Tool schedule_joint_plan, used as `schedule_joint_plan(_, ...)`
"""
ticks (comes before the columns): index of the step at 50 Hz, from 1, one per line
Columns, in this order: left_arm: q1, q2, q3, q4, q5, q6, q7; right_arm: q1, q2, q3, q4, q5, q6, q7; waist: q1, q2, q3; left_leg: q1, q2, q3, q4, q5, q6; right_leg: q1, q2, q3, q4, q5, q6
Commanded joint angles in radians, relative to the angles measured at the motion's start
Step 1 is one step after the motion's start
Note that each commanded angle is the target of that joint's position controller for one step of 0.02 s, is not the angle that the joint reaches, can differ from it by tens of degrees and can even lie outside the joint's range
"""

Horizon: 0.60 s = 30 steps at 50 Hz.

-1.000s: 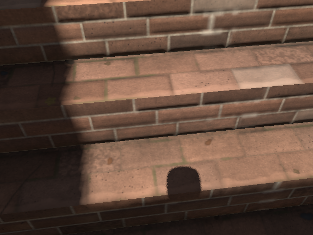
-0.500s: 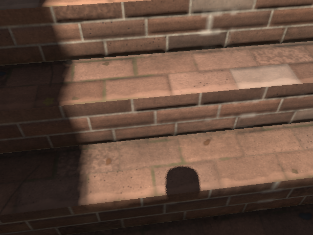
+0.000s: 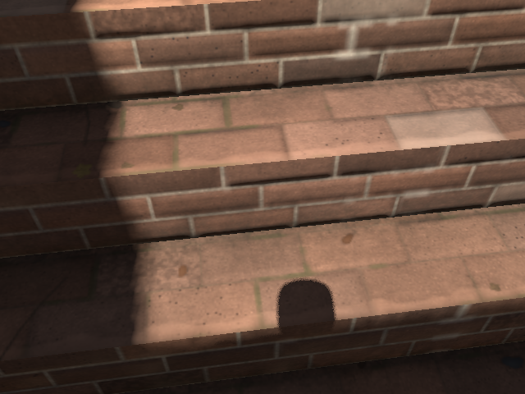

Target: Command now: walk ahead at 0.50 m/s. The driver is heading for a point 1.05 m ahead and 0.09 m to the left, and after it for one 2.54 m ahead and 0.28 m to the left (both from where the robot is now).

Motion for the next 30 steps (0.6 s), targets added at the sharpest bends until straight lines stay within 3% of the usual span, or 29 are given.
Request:
schedule_joint_plan(1,-0.06,0.121,0.02,-0.05,-0.001,-0.012,0.003,-0.055,-0.106,-0.019,-0.051,0.001,-0.013,-0.001,-0.001,0.005,-0.064,0.014,0.088,-0.059,-0.01,0.117,0.02,0.018,-0.178,0.105,-0.003,0.247,-0.004)
schedule_joint_plan(16,-0.083,0.124,0.022,-0.021,-0.003,-0.013,0.011,-0.076,-0.118,-0.027,-0.06,0.002,-0.007,0.005,-0.004,0.008,-0.054,0.035,0.093,-0.06,-0.021,0.123,0.016,-0.016,-0.183,0.108,-0.011,0.2,-0.006)
schedule_joint_plan(30,-0.087,0.126,0.021,-0.026,-0.001,-0.013,0.003,-0.078,-0.113,-0.024,-0.045,0.001,-0.013,0.0,0.001,0.003,-0.068,0.021,0.091,-0.061,-0.018,0.109,0.017,0.016,-0.181,0.109,-0.013,0.235,-0.003)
